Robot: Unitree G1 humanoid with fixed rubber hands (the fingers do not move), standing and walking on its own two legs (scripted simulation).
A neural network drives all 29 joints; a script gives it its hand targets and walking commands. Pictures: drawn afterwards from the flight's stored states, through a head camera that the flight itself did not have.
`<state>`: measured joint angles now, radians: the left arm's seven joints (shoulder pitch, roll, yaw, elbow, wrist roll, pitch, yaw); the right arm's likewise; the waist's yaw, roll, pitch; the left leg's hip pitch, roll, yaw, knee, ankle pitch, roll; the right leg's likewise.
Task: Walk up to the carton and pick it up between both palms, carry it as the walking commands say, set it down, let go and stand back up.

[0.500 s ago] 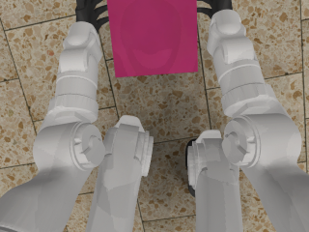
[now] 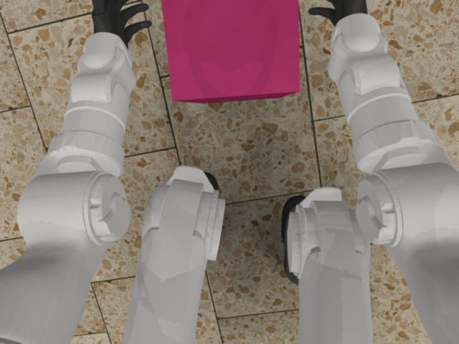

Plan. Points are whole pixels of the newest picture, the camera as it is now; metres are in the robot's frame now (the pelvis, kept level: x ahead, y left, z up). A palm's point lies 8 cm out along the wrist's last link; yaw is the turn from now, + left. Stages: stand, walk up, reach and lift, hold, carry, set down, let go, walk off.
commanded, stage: set down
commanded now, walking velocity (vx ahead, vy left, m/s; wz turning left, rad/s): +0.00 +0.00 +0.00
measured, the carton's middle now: (232, 3) +0.57 +0.09 -0.26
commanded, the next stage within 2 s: let go in 1.52 s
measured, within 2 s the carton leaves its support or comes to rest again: neither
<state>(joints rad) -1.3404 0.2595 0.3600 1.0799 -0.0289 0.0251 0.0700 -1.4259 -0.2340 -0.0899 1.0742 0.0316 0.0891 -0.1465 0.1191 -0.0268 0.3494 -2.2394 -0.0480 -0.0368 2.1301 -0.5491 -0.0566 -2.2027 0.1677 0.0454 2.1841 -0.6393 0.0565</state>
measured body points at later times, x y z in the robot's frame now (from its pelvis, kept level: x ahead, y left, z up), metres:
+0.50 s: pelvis +0.00 +0.00 +0.02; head +0.35 +0.03 +0.30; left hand +0.52 +0.26 -0.12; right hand +0.58 -0.07 -0.12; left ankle +0.12 +0.13 -0.35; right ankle +0.09 -0.11 -0.35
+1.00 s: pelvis +0.02 +0.01 +0.15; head +0.34 +0.04 +0.46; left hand +0.51 +0.27 +0.03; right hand +0.58 -0.08 +0.03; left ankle +0.12 +0.13 -0.35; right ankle +0.09 -0.11 -0.35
